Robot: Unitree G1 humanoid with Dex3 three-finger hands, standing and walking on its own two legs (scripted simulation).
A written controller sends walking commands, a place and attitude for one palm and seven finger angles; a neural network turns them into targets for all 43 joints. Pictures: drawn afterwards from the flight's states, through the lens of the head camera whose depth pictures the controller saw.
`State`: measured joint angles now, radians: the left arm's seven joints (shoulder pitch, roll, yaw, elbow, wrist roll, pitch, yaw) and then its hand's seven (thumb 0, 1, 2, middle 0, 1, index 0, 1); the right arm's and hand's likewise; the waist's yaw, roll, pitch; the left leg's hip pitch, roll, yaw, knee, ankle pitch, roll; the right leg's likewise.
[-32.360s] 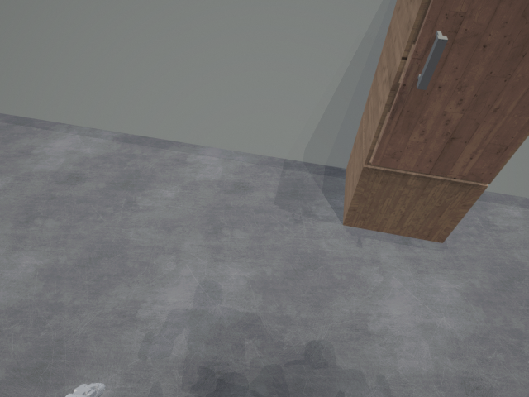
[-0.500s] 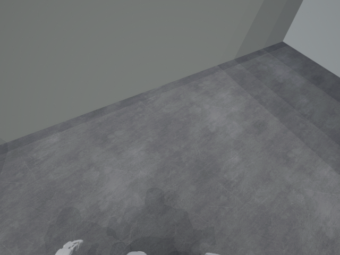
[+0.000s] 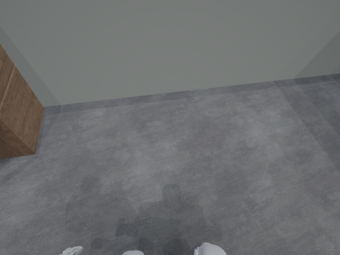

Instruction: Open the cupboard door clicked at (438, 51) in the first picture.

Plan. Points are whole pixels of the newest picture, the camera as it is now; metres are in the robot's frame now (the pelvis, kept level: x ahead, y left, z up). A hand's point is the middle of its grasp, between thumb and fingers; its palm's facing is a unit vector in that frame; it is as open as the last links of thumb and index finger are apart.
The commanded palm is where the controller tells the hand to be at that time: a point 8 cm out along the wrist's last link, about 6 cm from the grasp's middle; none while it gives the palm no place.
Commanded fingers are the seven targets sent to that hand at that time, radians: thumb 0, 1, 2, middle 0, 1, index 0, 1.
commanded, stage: turn to face it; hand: left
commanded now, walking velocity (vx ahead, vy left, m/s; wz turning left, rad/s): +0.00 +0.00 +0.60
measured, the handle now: out of the picture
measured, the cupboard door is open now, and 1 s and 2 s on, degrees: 41 41 41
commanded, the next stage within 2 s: take the last steps up to it in 1.46 s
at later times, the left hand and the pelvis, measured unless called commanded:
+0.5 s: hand out of the picture -0.02 +0.19 -0.19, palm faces +0.35 -0.91 -0.23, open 7.4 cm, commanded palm none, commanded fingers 0.00 0.90 0.90 -0.20 -0.30 -0.20 -0.30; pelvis +0.00 -0.02 -0.01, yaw +19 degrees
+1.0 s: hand out of the picture -0.06 +0.15 -0.17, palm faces +0.62 -0.76 -0.21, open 7.4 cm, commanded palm none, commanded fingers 0.00 0.90 0.90 -0.20 -0.30 -0.20 -0.30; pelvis +0.01 -0.04 +0.00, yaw +39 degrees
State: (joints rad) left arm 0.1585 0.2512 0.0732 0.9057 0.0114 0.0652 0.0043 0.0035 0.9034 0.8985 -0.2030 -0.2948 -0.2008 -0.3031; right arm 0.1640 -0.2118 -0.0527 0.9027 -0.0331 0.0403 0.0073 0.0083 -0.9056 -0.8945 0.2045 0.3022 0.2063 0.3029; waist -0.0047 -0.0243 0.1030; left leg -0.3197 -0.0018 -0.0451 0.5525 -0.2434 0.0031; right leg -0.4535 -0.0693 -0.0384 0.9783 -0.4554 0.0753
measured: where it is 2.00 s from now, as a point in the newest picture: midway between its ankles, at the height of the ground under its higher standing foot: outside the picture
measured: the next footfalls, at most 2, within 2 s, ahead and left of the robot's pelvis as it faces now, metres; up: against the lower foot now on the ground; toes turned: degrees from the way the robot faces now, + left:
right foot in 0.12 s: +0.06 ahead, -0.15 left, +0.00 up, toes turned +3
left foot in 0.42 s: +0.01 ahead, +0.11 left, +0.00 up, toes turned +21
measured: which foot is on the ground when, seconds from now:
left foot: down 0.00-0.12, up 0.14-0.40, down 0.42-0.72, up 0.74-1.00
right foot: up 0.00-0.10, down 0.12-0.42, up 0.44-0.70, down 0.72-1.00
